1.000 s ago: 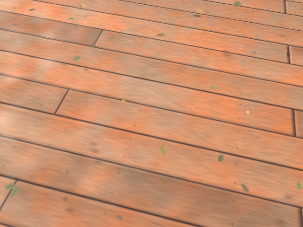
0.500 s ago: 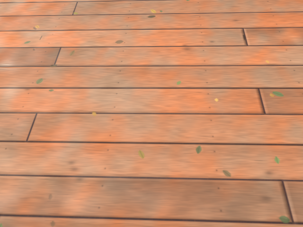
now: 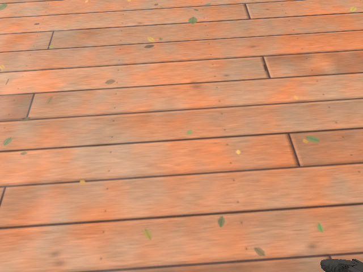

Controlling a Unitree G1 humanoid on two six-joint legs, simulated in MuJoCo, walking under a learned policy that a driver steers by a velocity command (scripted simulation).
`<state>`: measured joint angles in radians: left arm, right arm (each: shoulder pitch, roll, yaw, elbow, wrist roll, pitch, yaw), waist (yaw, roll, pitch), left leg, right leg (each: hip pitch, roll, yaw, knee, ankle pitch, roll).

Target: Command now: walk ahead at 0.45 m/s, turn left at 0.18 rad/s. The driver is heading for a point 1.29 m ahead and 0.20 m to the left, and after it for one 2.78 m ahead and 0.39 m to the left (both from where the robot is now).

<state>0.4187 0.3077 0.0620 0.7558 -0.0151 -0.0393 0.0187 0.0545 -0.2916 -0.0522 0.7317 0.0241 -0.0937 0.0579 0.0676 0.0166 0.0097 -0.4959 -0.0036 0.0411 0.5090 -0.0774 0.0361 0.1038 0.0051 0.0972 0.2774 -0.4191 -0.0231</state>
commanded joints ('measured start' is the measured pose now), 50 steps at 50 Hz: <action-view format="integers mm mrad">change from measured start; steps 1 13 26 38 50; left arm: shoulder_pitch -10 -230 -59 -139 -53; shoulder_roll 147 66 191 122 77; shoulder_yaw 33 -1 50 31 -3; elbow -47 -176 -162 -55 -15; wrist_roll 11 36 32 4 18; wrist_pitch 0 -63 -100 -77 -34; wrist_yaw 13 -7 -22 -33 -21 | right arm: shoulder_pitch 203 214 325 123 339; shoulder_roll -184 -154 -71 -34 -237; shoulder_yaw -66 -41 -14 18 -60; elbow -6 -23 -20 -92 -71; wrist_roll -1 -5 -31 -24 -34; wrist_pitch -11 3 49 27 1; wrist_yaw -11 -54 -72 -44 -49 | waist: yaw -162 -74 46 -44 -211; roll -114 41 -21 -92 50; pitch -151 29 -297 12 -246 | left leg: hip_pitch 397 279 253 -126 657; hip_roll -26 135 23 107 236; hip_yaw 3 -330 -308 -98 -261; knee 4 -349 357 340 -26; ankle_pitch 2 78 67 -119 3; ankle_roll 98 237 59 -45 100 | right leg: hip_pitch -147 -750 23 -250 -430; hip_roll -169 -91 -207 -217 -92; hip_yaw -33 -37 152 104 -26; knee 369 607 195 -135 516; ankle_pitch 927 282 362 435 342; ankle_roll -85 80 -102 -218 -40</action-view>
